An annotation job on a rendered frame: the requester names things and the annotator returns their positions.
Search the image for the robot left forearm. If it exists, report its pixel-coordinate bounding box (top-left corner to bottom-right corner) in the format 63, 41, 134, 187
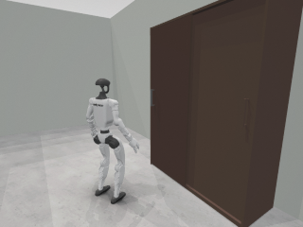
86, 118, 97, 131

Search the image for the right robot hand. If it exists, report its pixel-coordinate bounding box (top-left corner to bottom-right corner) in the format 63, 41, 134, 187
129, 138, 139, 153

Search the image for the left robot foot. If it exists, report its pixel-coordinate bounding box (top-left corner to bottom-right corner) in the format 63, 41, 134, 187
95, 185, 111, 196

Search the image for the left robot hand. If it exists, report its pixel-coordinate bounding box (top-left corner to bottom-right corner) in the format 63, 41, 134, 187
91, 130, 98, 139

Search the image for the right robot upper arm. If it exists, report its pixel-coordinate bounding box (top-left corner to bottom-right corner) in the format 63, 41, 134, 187
108, 98, 119, 126

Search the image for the wardrobe door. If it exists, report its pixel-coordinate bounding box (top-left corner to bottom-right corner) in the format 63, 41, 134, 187
151, 14, 193, 185
186, 0, 266, 221

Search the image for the left robot upper arm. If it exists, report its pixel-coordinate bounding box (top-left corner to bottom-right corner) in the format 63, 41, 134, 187
86, 97, 95, 120

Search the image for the robot right forearm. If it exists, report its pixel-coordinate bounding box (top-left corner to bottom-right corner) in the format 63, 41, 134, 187
117, 118, 133, 141

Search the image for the left robot shin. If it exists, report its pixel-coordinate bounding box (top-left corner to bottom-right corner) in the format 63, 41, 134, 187
98, 159, 110, 190

